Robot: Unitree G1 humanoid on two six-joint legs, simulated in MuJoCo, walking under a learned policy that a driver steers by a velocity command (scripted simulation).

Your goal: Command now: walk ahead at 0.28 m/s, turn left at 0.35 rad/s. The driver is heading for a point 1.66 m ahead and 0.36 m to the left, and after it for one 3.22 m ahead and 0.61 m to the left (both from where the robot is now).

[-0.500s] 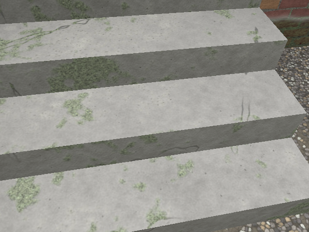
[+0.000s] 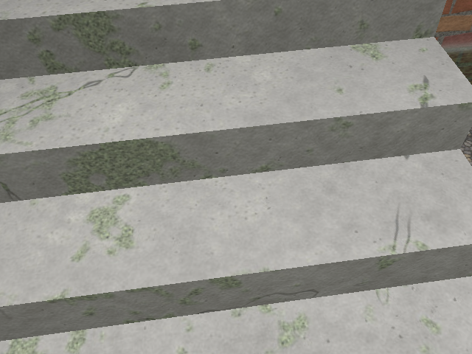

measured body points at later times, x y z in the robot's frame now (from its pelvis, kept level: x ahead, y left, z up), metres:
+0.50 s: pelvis +0.19 +0.09 +0.10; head +0.23 +0.12 +0.55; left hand +0.35 +0.39 +0.02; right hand +0.39 -0.12 +0.01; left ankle +0.30 +0.17 -0.57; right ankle +0.19 -0.10 -0.43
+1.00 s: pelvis +0.32 +0.08 +0.15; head +0.31 +0.07 +0.60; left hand +0.34 +0.33 +0.03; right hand +0.56 -0.03 +0.07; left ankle +0.30 +0.17 -0.57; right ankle +0.39 -0.04 -0.58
